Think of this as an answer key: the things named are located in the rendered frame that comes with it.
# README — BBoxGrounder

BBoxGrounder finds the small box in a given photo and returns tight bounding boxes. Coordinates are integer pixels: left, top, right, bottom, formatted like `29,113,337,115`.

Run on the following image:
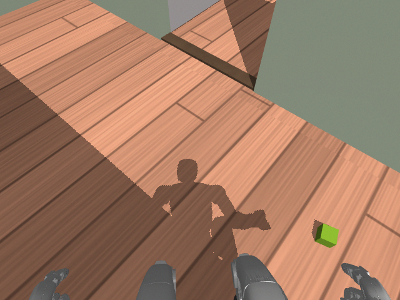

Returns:
315,223,339,248

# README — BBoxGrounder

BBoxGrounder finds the left robot hand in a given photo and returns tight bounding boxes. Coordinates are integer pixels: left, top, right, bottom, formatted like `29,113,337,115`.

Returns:
29,268,70,300

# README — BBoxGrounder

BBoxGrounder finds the right robot hand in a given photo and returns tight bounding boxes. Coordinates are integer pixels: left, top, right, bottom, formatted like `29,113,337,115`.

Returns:
340,263,391,300

